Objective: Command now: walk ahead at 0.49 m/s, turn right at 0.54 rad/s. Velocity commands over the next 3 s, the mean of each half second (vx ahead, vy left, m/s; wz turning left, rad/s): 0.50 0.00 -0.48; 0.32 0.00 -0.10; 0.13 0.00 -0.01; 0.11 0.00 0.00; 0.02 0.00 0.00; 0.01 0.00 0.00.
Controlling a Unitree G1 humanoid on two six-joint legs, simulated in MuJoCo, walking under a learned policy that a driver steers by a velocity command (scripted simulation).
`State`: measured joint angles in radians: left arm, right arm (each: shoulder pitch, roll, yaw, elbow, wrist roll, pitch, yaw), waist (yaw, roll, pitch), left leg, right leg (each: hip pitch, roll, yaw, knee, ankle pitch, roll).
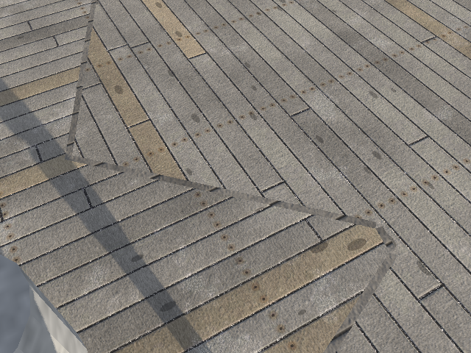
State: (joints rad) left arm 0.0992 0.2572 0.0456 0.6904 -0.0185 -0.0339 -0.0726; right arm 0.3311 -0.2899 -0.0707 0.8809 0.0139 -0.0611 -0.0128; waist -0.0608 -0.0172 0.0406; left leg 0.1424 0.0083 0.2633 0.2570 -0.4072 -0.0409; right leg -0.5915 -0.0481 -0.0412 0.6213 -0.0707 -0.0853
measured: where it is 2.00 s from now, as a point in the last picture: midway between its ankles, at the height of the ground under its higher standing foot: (268, 272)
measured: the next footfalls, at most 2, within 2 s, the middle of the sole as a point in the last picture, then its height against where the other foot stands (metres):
right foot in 0.04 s outside the picture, level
left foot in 0.52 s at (219, 336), level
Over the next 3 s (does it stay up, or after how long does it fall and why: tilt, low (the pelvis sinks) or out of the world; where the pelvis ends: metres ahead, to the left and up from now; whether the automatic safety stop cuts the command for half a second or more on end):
stays up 0.69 -0.09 0.01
